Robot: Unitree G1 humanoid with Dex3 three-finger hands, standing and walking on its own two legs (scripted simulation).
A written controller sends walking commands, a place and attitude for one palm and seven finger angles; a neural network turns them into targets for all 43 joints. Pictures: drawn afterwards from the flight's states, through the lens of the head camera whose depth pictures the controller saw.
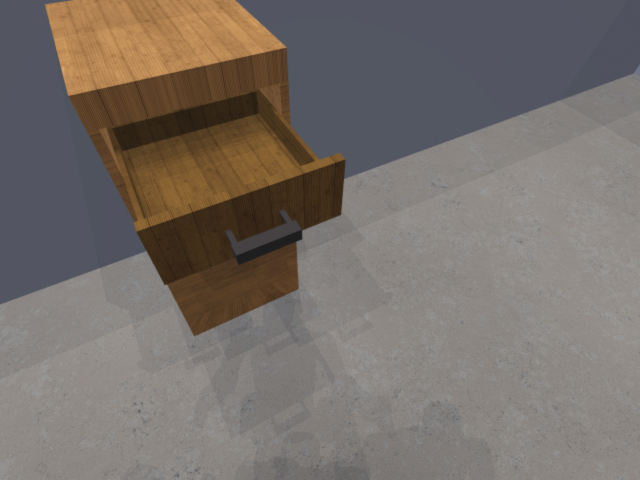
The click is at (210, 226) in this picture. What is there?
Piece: drawer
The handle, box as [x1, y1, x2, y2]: [225, 209, 301, 264]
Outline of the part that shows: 300,227 295,220 292,221 283,209 279,211 279,214 285,223 238,242 236,241 230,229 225,232 231,244 233,254 239,264 301,239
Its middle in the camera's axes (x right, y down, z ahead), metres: -0.10 -0.01 +0.65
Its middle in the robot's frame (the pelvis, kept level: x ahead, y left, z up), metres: +0.49 +0.13 -0.02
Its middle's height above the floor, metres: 0.75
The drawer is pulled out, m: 0.28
